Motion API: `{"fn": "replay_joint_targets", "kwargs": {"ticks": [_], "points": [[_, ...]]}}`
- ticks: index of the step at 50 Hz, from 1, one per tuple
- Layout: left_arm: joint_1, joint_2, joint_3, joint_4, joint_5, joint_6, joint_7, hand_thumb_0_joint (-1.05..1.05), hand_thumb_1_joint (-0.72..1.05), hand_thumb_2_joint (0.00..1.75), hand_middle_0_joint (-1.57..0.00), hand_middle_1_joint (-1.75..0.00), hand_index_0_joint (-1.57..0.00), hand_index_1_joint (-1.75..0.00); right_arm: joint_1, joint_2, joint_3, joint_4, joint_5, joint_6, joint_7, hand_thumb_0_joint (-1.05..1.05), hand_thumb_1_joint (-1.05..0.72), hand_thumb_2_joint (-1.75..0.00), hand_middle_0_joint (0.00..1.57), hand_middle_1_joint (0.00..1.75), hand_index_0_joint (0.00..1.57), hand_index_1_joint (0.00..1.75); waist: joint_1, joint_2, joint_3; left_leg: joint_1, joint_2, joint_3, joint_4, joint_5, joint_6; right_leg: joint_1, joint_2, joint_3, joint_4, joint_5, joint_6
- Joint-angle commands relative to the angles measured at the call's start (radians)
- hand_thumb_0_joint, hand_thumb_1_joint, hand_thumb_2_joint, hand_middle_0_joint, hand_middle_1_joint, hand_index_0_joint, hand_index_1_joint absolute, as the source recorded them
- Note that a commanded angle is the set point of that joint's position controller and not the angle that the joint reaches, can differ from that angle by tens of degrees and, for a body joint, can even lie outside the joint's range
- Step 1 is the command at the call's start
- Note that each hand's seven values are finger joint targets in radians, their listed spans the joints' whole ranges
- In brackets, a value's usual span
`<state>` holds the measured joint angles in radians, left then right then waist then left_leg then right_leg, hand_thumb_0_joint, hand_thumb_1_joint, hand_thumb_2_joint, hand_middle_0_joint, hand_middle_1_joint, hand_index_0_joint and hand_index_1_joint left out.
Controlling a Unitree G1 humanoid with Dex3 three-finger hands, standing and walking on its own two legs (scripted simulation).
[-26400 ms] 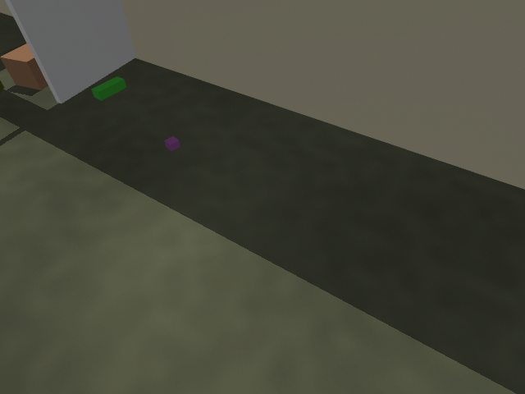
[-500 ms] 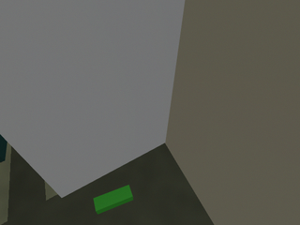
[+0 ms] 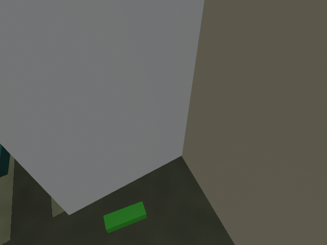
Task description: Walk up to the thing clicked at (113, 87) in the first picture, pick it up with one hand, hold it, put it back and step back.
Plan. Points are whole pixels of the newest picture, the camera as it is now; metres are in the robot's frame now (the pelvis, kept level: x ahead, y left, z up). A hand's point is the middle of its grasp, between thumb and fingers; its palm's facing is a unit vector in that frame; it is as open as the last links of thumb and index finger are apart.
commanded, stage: stand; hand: left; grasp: from above
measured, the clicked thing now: (125, 216) +0.45 +0.22 -0.75
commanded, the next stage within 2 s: rise first in 0.62 s
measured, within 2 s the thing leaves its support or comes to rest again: neither
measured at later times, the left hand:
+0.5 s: hand out of the picture +0.06 +0.25 -0.16, palm faces -0.02 -0.94 -0.34, open 7.3 cm
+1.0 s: hand out of the picture +0.15 +0.25 -0.17, palm faces -0.02 -0.93 -0.36, open 9.7 cm
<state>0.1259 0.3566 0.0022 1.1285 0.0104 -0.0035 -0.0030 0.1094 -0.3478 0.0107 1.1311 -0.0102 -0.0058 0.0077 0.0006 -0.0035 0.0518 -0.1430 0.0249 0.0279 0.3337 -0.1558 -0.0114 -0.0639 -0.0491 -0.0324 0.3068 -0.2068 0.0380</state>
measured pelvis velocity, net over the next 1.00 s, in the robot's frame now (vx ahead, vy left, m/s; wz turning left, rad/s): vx -0.01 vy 0.00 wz -0.01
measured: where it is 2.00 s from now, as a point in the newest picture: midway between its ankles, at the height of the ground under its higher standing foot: outside the picture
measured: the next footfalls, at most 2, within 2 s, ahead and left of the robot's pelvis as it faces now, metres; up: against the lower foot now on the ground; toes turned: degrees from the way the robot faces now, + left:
none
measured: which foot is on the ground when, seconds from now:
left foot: down 0.00-1.00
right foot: down 0.00-1.00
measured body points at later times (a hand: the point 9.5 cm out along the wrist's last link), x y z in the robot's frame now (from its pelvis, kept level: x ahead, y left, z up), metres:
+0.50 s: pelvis +0.00 +0.00 +0.00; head +0.01 +0.00 +0.45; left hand +0.07 +0.30 -0.13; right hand +0.08 -0.30 -0.13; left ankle +0.02 +0.13 -0.75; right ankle -0.03 -0.14 -0.75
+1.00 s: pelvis -0.01 +0.00 -0.02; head +0.05 +0.01 +0.42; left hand +0.15 +0.30 -0.15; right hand +0.08 -0.27 -0.14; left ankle +0.02 +0.13 -0.75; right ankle -0.03 -0.14 -0.75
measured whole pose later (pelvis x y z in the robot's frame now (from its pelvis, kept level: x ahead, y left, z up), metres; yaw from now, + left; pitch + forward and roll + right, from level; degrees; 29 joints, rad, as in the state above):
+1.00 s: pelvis -0.01 +0.00 -0.02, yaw +0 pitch +7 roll -1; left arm -0.05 0.35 0.15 1.02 0.11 0.03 -0.01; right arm 0.23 -0.24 -0.02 0.77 0.02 -0.03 -0.02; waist -0.03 -0.02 0.02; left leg -0.47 0.04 0.02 0.61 -0.26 -0.02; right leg -0.39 -0.04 -0.03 0.60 -0.32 0.03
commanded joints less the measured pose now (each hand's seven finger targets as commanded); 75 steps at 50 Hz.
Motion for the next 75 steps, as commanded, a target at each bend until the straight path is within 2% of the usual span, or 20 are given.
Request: {"fn": "replay_joint_targets", "kwargs": {"ticks": [1, 25, 29, 35, 36, 37, 38, 39, 40, 42, 43, 45, 49, 55, 57, 61, 62, 63, 68, 75], "points": [[-0.025, 0.208, 0.041, -0.058, 0.001, -0.026, 0.01, 0.0, 0.9, 0.9, -0.2, -0.3, -0.2, -0.3, -0.046, -0.215, -0.044, -0.058, 0.003, -0.027, -0.013, 0.0, -0.9, -0.9, 0.2, 0.3, 0.2, 0.3, -0.001, 0.006, -0.076, 0.055, 0.114, -0.092, -0.041, 0.196, 0.027, -0.028, -0.1, 0.067, -0.051, 0.154, -0.045], [-0.022, 0.206, 0.044, -0.066, 0.004, -0.022, 0.01, 0.0, 0.9, 0.9, -0.2, -0.3, -0.2, -0.3, -0.05, -0.221, -0.048, -0.056, 0.002, -0.023, -0.012, 0.0, -0.9, -0.9, 0.2, 0.3, 0.2, 0.3, -0.003, 0.013, -0.057, 0.041, 0.111, -0.098, -0.056, 0.099, 0.023, -0.046, -0.095, 0.068, -0.068, 0.071, -0.05], [-0.026, 0.214, 0.044, -0.068, 0.002, -0.025, 0.011, 0.0, 0.9, 0.9, -0.2, -0.3, -0.2, -0.3, -0.044, -0.215, -0.046, -0.056, 0.001, -0.024, -0.012, 0.0, -0.9, -0.9, 0.2, 0.3, 0.2, 0.3, -0.005, 0.007, -0.072, 0.049, 0.116, -0.098, -0.046, 0.148, 0.027, -0.031, -0.1, 0.071, -0.059, 0.112, -0.05], [-0.02, 0.211, 0.043, -0.065, 0.001, -0.023, 0.01, 0.0, 0.9, 0.9, -0.2, -0.3, -0.2, -0.3, -0.038, -0.216, -0.046, -0.052, 0.001, -0.024, -0.012, 0.0, -0.9, -0.9, 0.2, 0.3, 0.2, 0.3, -0.003, 0.009, -0.061, 0.036, 0.113, -0.099, -0.054, 0.124, 0.026, -0.036, -0.099, 0.071, -0.063, 0.083, -0.05], [-0.014, 0.209, 0.043, -0.067, 0.004, -0.025, 0.01, 0.0, 0.82, 0.97, -0.15, -0.38, -0.14, -0.38, -0.044, -0.22, -0.047, -0.054, 0.001, -0.024, -0.013, 0.0, -0.92, -0.91, 0.2, 0.3, 0.2, 0.3, -0.001, 0.008, -0.07, 0.047, 0.115, -0.099, -0.048, 0.13, 0.027, -0.039, -0.098, 0.069, -0.062, 0.096, -0.048], [-0.365, 0.044, 0.039, -0.418, -0.049, -0.124, 0.024, 0.0, 0.74, 1.02, -0.21, -0.46, -0.17, -0.46, -0.016, -0.052, -0.009, -0.348, 0.069, -0.076, -0.034, 0.0, -1.0, -0.94, 0.2, 0.3, 0.2, 0.3, -0.121, 0.031, -0.001, -0.053, -0.021, 0.028, 0.009, -0.033, 0.019, -0.265, 0.044, 0.004, 0.014, 0.051, -0.044], [-0.492, 0.092, 0.058, -0.351, -0.049, -0.113, 0.032, 0.0, 0.66, 1.01, -0.17, -0.54, -0.14, -0.54, 0.042, -0.082, -0.014, -0.288, 0.07, -0.073, -0.044, 0.0, -1.05, -0.94, 0.2, 0.3, 0.2, 0.3, -0.097, 0.017, -0.042, -0.043, -0.027, 0.025, 0.024, -0.055, 0.02, -0.225, 0.04, -0.005, 0.025, 0.035, -0.047], [-0.343, 0.175, 0.109, -0.241, -0.032, -0.086, 0.036, 0.0, 0.58, 0.98, -0.16, -0.62, -0.15, -0.62, 0.082, -0.112, -0.032, -0.291, 0.075, -0.062, -0.054, 0.0, -1.04, -0.94, 0.2, 0.3, 0.2, 0.3, -0.065, 0.0, -0.019, -0.071, -0.022, 0.024, 0.031, -0.055, 0.019, -0.218, 0.048, -0.015, 0.033, 0.011, -0.052], [-0.239, 0.197, 0.138, -0.077, -0.007, -0.053, 0.027, 0.0, 0.5, 0.96, -0.14, -0.7, -0.14, -0.7, 0.105, -0.121, -0.051, -0.298, 0.069, -0.054, -0.056, 0.0, -1.0, -0.93, 0.2, 0.3, 0.2, 0.3, -0.058, -0.031, -0.051, -0.107, -0.03, 0.021, 0.078, -0.038, 0.022, -0.243, 0.048, -0.016, 0.061, 0.009, -0.053], [-0.337, 0.245, 0.174, -0.101, 0.043, -0.051, 0.006, 0.0, 0.34, 0.96, -0.1, -0.86, -0.12, -0.86, 0.111, -0.113, -0.075, -0.349, 0.047, -0.062, -0.061, 0.0, -1.0, -0.92, 0.2, 0.3, 0.2, 0.3, -0.037, -0.062, -0.165, -0.126, -0.026, 0.012, 0.155, 0.015, 0.026, -0.255, 0.044, -0.01, 0.138, 0.063, -0.05], [-0.233, 0.225, 0.191, -0.041, 0.069, -0.037, -0.001, 0.0, 0.26, 0.95, -0.08, -0.94, -0.11, -0.94, 0.152, -0.104, -0.086, -0.351, 0.034, -0.064, -0.057, 0.0, -0.98, -0.92, 0.2, 0.3, 0.2, 0.3, -0.024, -0.028, -0.204, -0.15, -0.033, 0.012, 0.193, 0.04, 0.021, -0.269, 0.042, -0.006, 0.181, 0.089, -0.052], [-0.123, 0.223, 0.224, -0.103, 0.097, -0.016, -0.009, 0.0, 0.1, 1.0, -0.02, -1.07, -0.05, -1.03, 0.159, -0.098, -0.099, -0.413, 0.027, -0.064, -0.043, 0.0, -0.98, -0.92, 0.2, 0.3, 0.2, 0.3, 0.033, 0.075, -0.297, -0.156, -0.04, 0.012, 0.227, 0.089, 0.004, -0.259, 0.044, -0.006, 0.237, 0.1, -0.065], [-0.091, 0.16, 0.194, -0.191, 0.126, 0.07, 0.005, 0.0, -0.22, 1.01, -0.03, -1.07, -0.05, -1.05, 0.125, -0.079, -0.101, -0.504, 0.039, -0.062, -0.036, 0.0, -0.94, -0.91, 0.2, 0.3, 0.2, 0.3, 0.012, 0.047, -0.275, -0.194, -0.035, 0.005, 0.227, 0.085, 0.004, -0.288, 0.053, -0.014, 0.24, 0.082, -0.06], [-0.098, 0.159, 0.207, -0.295, 0.166, 0.133, 0.032, 0.0, -0.57, 0.99, -0.08, -1.08, -0.08, -1.08, 0.133, -0.063, -0.099, -0.561, 0.037, -0.083, -0.018, 0.0, -0.93, -0.91, 0.2, 0.3, 0.2, 0.3, -0.013, 0.021, -0.228, -0.342, -0.021, -0.003, 0.352, -0.042, 0.008, -0.453, 0.061, -0.018, 0.359, -0.047, -0.056], [-0.08, 0.167, 0.233, -0.335, 0.178, 0.125, 0.041, 0.0, -0.59, 0.99, -0.08, -1.09, -0.08, -1.09, 0.139, -0.049, -0.096, -0.579, 0.032, -0.098, -0.016, 0.0, -0.93, -0.91, 0.2, 0.3, 0.2, 0.3, -0.011, 0.037, -0.286, -0.378, -0.016, -0.008, 0.416, -0.048, 0.01, -0.497, 0.057, -0.01, 0.427, -0.053, -0.055], [-0.1, 0.145, 0.206, -0.564, 0.192, 0.116, 0.041, 0.0, -0.6, 1.01, -0.08, -1.09, -0.07, -1.1, 0.148, -0.049, -0.11, -0.619, 0.027, -0.126, -0.028, 0.0, -0.93, -0.91, 0.2, 0.3, 0.2, 0.3, -0.028, 0.067, -0.384, -0.378, -0.004, -0.021, 0.497, 0.015, 0.012, -0.568, 0.053, -0.003, 0.514, 0.004, -0.051], [-0.032, 0.152, 0.221, -0.511, 0.198, 0.13, 0.042, 0.0, -0.61, 1.01, -0.08, -1.08, -0.07, -1.09, 0.151, -0.05, -0.108, -0.606, 0.026, -0.13, -0.032, 0.0, -0.92, -0.9, 0.2, 0.3, 0.2, 0.3, -0.027, 0.07, -0.36, -0.401, -0.003, -0.022, 0.513, 0.009, 0.011, -0.587, 0.054, -0.005, 0.528, -0.006, -0.05], [-0.049, 0.149, 0.217, -0.587, 0.198, 0.134, 0.042, 0.0, -0.61, 1.02, -0.08, -1.07, -0.06, -1.09, 0.146, -0.05, -0.112, -0.623, 0.026, -0.134, -0.033, 0.0, -0.92, -0.9, 0.2, 0.3, 0.2, 0.3, -0.026, 0.073, -0.38, -0.404, 0.001, -0.027, 0.523, 0.016, 0.012, -0.598, 0.055, -0.005, 0.539, -0.005, -0.051], [0.077, 0.152, 0.222, -0.634, 0.224, 0.188, 0.041, 0.0, -0.6, 1.01, -0.06, -1.07, -0.05, -1.08, 0.143, -0.047, -0.111, -0.63, 0.019, -0.146, -0.041, 0.0, -0.9, -0.9, 0.2, 0.3, 0.2, 0.3, -0.021, 0.071, -0.41, -0.444, 0.007, -0.034, 0.581, 0.034, 0.016, -0.628, 0.056, -0.008, 0.586, 0.001, -0.05], [0.099, 0.152, 0.226, -0.723, 0.257, 0.224, 0.049, 0.0, -0.6, 0.99, -0.07, -1.08, -0.06, -1.08, 0.1, -0.027, -0.098, -0.676, 0.014, -0.172, -0.048, 0.0, -0.91, -0.9, 0.2, 0.3, 0.2, 0.3, -0.022, 0.069, -0.389, -0.558, -0.001, -0.027, 0.662, -0.027, 0.021, -0.705, 0.056, -0.004, 0.646, -0.036, -0.049]]}}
